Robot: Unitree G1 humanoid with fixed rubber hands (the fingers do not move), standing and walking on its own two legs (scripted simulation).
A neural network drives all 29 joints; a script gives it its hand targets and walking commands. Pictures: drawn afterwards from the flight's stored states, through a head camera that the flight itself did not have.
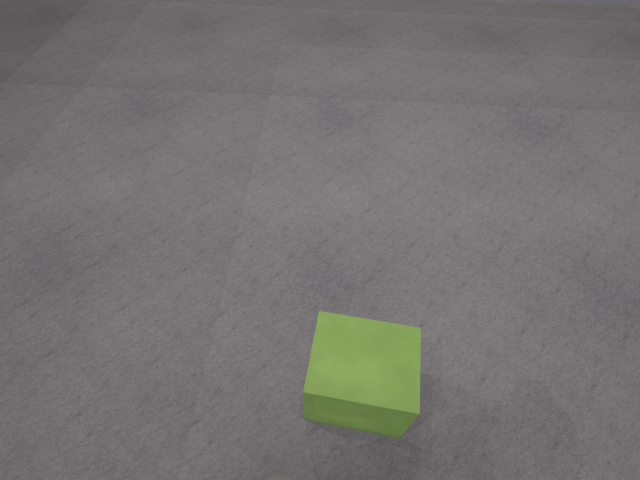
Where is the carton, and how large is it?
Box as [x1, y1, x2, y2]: [303, 311, 420, 437]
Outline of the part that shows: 319,311 303,390 304,418 307,420 399,437 419,413 420,328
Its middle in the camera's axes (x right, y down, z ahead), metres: +0.11 +0.39 +1.10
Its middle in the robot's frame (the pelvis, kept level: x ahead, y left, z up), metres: +0.44 -0.10 -0.63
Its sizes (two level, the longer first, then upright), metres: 0.280 0.222 0.269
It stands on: the floor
